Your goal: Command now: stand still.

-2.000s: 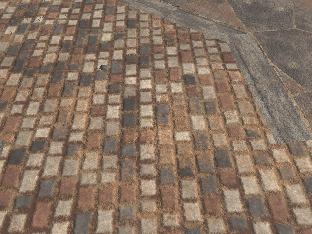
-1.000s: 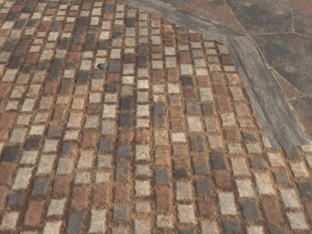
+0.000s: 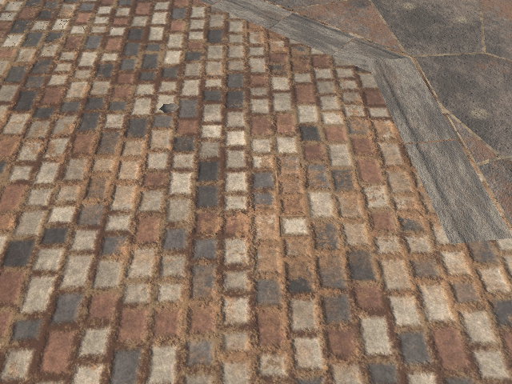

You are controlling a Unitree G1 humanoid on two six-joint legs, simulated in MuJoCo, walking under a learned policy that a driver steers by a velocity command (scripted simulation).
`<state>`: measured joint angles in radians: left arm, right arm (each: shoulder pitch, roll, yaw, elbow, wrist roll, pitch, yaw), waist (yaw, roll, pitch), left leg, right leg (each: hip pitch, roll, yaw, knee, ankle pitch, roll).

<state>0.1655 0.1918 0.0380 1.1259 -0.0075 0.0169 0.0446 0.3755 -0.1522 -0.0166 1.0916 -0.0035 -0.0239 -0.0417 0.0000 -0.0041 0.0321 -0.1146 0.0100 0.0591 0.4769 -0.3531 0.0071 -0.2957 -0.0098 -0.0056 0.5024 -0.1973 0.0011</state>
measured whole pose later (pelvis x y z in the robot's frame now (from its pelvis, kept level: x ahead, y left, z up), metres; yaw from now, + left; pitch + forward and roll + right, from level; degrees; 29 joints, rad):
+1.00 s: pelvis +0.32 +0.00 -0.03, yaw +11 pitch +2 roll -1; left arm 0.42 0.22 0.04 1.06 0.00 -0.07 0.04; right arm 0.02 -0.21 -0.06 0.79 0.03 -0.07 0.07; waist 0.03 0.02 0.04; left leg -0.56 -0.02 0.09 0.61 -0.10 0.17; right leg 0.14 -0.06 -0.25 0.49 -0.48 0.03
